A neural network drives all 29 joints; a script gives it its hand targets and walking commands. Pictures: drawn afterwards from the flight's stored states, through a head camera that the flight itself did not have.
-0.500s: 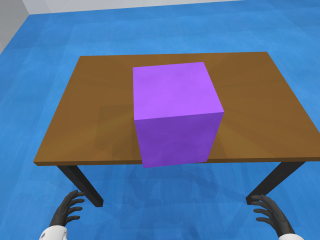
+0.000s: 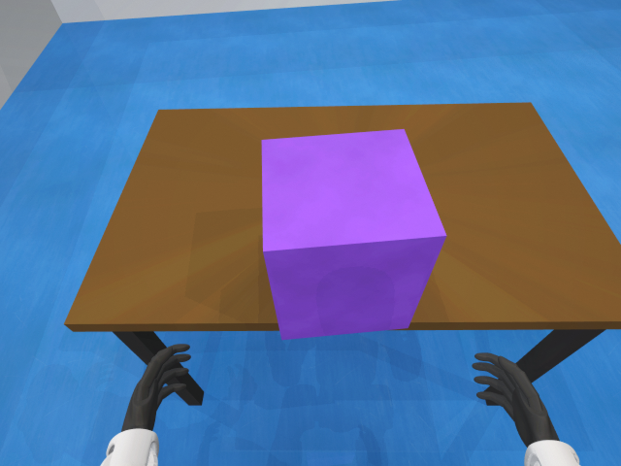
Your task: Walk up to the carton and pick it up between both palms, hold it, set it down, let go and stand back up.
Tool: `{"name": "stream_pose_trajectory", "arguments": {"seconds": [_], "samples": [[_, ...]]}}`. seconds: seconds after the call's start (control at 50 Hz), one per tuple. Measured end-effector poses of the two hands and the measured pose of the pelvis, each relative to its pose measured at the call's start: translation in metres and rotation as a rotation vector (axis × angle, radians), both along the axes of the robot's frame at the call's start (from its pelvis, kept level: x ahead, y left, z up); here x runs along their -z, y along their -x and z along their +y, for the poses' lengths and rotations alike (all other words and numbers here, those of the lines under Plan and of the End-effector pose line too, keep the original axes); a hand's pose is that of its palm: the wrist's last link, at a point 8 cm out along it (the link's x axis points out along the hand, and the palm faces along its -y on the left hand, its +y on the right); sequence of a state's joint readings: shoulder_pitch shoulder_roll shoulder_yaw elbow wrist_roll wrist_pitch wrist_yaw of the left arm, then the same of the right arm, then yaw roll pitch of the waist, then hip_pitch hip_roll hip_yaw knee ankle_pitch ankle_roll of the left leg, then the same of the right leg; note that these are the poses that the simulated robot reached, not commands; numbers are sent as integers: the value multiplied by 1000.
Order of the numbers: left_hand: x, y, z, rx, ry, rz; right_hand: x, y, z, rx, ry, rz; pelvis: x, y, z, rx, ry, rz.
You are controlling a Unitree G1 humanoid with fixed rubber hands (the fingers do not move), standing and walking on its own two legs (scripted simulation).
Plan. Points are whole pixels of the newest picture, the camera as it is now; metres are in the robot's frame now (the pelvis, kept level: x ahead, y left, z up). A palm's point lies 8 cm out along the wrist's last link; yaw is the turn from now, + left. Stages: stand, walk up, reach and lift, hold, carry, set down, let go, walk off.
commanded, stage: reach and lift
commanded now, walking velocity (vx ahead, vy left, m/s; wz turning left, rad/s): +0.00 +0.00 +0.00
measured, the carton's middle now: (339, 240) +0.44 -0.02 +0.00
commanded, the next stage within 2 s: none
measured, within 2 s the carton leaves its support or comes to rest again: neither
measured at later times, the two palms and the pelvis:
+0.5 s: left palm (162, 369) +0.24 +0.21 -0.01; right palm (511, 368) +0.24 -0.23 -0.02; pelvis +0.00 +0.00 +0.00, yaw +0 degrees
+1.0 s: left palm (174, 301) +0.30 +0.19 +0.06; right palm (498, 286) +0.32 -0.21 +0.06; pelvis -0.02 +0.00 +0.00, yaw +0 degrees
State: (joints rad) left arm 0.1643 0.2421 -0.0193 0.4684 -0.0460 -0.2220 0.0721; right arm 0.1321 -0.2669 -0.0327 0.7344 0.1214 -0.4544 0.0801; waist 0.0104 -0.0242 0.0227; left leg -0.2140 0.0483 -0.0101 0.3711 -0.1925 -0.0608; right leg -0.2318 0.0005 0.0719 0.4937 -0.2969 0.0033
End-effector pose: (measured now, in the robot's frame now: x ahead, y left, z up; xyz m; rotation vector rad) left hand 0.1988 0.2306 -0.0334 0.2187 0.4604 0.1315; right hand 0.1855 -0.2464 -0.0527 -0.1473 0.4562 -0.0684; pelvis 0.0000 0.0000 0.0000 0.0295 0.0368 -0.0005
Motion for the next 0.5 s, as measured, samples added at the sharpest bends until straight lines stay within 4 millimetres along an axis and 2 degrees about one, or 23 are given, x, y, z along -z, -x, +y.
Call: {"name": "stream_pose_trajectory", "arguments": {"seconds": [0.26,0.5], "samples": [[-13,-5,-8,-3,28,-114,-18,-13,11,-20,-44,-111,0,4,1,0,2,-7],[-28,-45,-20,1,47,-152,-35,-57,18,-28,-89,-150,0,1,1,0,1,-3]]}}
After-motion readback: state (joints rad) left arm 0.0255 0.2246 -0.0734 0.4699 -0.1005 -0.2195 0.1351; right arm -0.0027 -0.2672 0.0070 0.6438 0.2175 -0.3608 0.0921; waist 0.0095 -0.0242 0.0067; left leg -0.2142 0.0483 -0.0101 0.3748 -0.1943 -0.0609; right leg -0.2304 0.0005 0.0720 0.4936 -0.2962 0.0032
